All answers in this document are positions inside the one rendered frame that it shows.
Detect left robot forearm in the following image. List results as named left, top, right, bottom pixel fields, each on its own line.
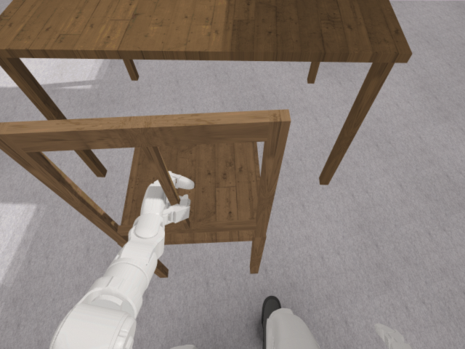
left=49, top=213, right=165, bottom=349

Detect left robot upper arm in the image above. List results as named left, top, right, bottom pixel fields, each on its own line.
left=53, top=303, right=137, bottom=349

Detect right robot thigh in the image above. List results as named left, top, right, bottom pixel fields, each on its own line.
left=266, top=313, right=320, bottom=349

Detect table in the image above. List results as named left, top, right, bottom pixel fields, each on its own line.
left=0, top=0, right=412, bottom=185

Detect robot right foot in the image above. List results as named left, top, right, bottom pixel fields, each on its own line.
left=262, top=296, right=281, bottom=349

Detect chair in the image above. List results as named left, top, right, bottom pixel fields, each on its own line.
left=0, top=109, right=291, bottom=278

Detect robot left hand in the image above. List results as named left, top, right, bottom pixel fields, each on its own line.
left=140, top=171, right=195, bottom=225

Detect robot right hand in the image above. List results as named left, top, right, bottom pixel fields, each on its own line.
left=375, top=324, right=412, bottom=349

